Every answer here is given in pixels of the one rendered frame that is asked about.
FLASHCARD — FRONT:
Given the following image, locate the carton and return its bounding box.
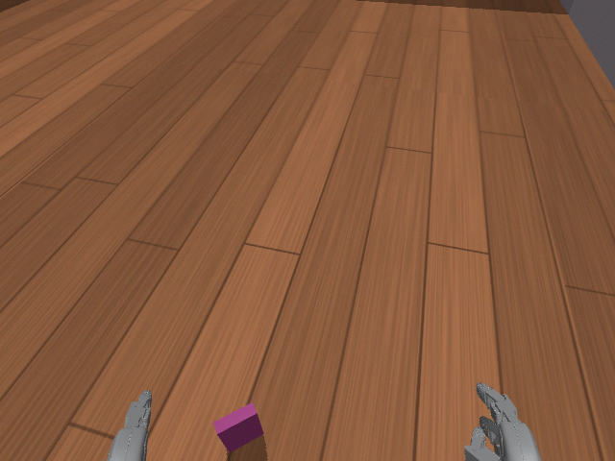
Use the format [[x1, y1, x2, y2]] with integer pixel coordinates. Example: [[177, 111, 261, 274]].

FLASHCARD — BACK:
[[213, 402, 264, 452]]

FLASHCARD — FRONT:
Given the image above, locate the right robot hand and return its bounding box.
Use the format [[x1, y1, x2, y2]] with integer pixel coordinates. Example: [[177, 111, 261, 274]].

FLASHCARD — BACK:
[[464, 382, 542, 461]]

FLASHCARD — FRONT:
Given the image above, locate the left robot hand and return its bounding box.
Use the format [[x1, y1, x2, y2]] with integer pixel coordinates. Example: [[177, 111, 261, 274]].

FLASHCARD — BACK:
[[107, 390, 152, 461]]

